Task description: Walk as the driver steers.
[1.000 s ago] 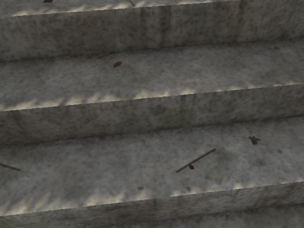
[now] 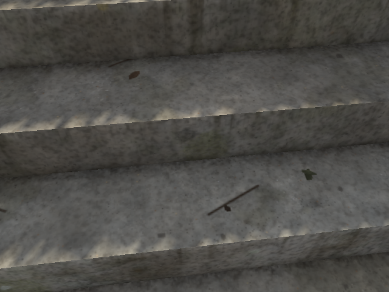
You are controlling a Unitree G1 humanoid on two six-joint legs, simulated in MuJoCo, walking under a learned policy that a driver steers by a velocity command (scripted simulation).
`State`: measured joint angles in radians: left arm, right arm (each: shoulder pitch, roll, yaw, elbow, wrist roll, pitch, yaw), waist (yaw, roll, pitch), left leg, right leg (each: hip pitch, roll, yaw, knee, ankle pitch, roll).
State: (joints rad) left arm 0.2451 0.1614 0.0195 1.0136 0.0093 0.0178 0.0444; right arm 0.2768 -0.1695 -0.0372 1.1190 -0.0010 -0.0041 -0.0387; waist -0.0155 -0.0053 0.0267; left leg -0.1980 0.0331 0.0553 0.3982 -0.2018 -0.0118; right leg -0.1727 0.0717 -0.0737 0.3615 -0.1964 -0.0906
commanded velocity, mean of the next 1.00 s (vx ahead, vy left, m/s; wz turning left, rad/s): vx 0.00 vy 0.00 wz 0.00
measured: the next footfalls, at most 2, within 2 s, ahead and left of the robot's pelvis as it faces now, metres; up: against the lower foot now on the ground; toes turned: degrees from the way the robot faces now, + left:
left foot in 1.58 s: +0.31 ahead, +0.22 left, +0.18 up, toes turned +7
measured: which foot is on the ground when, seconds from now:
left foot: down 0.00-1.00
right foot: down 0.00-1.00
